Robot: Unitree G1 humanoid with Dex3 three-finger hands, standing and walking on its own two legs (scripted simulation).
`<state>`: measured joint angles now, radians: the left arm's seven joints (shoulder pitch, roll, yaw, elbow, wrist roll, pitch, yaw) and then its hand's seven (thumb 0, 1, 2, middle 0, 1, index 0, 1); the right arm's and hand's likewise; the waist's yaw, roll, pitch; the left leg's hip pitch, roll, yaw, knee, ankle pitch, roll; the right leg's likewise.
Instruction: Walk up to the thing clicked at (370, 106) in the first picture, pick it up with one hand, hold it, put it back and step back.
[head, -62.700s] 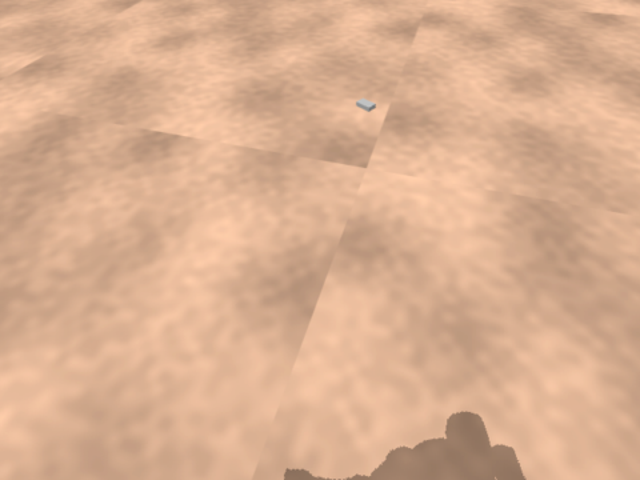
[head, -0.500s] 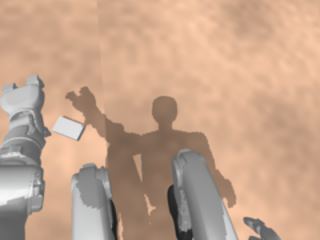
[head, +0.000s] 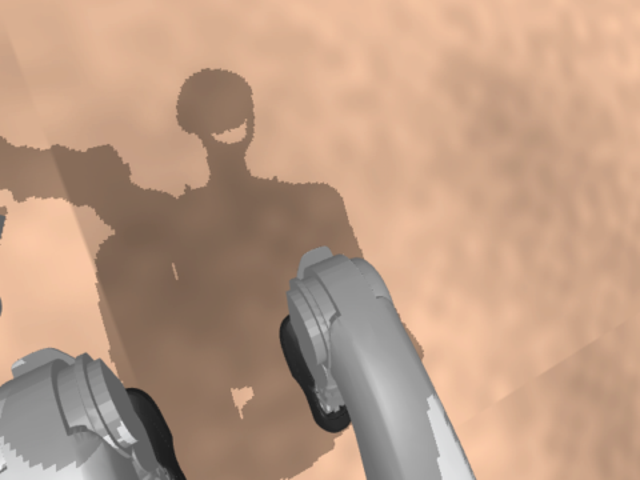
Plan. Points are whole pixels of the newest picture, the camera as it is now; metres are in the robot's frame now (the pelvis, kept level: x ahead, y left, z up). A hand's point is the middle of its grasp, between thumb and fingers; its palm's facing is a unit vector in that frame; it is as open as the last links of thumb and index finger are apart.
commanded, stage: close in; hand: left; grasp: from above
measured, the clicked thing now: out of the picture +0.47 +0.30 -0.31
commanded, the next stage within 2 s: rest palm in 0.38 s
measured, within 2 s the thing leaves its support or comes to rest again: neither
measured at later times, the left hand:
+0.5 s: hand out of the picture +0.43 +0.31 -0.17, palm faces -0.17 -0.38 -0.91, open 12.9 cm
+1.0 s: hand out of the picture +0.45 +0.30 -0.25, palm faces -0.16 -0.38 -0.91, open 13.6 cm
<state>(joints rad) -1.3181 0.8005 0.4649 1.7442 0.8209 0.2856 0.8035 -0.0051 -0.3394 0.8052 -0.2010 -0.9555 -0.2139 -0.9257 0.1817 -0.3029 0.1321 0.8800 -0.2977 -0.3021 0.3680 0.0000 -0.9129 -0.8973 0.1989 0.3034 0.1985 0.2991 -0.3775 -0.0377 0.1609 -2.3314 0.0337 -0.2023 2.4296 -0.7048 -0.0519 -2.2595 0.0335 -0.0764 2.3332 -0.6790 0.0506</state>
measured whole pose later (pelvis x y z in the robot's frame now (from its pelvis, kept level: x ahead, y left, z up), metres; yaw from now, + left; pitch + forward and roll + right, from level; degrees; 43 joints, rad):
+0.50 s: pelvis -0.01 +0.00 +0.00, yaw +0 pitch +31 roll -9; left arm -1.25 0.79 0.35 1.82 0.74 0.37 0.73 -0.01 -0.30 0.68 -0.07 -1.27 -0.22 -1.11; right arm 0.14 -0.37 0.10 0.90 -0.21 -0.32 0.39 0.00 -0.92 -0.90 0.19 0.30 0.19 0.30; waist -0.34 -0.01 0.08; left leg -2.30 0.03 -0.20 2.42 -0.67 -0.04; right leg -2.22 0.04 -0.08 2.31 -0.64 0.05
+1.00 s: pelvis -0.01 +0.01 +0.00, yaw -3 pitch +29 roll -12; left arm -1.23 0.92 0.40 1.80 0.70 0.32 0.82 0.00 -0.46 0.89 -0.13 -1.08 -0.16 -1.04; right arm 0.14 -0.37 0.24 0.82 -0.25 -0.36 0.44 0.00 -0.93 -0.90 0.20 0.30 0.20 0.30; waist -0.41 -0.09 0.24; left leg -2.28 0.04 -0.27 2.48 -0.72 -0.05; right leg -2.18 0.05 -0.14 2.32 -0.66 0.06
